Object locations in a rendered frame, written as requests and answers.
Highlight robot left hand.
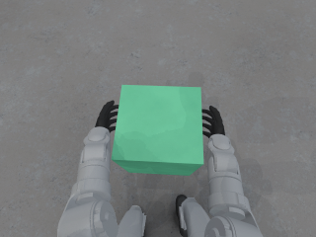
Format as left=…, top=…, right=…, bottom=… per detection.
left=95, top=100, right=119, bottom=132

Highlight robot left thigh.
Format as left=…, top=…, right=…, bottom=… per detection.
left=117, top=209, right=146, bottom=237

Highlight right robot upper arm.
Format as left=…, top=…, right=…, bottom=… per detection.
left=204, top=215, right=263, bottom=237

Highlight carton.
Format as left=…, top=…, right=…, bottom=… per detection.
left=111, top=85, right=204, bottom=176

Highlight right robot forearm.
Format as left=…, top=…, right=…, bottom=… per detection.
left=204, top=133, right=261, bottom=232

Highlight left robot upper arm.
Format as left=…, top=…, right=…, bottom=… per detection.
left=57, top=199, right=119, bottom=237

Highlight right robot foot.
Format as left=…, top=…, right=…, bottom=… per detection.
left=176, top=195, right=188, bottom=237

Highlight robot right hand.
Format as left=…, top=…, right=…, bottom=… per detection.
left=201, top=106, right=225, bottom=138

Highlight left robot forearm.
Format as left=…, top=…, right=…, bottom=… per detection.
left=57, top=126, right=112, bottom=237

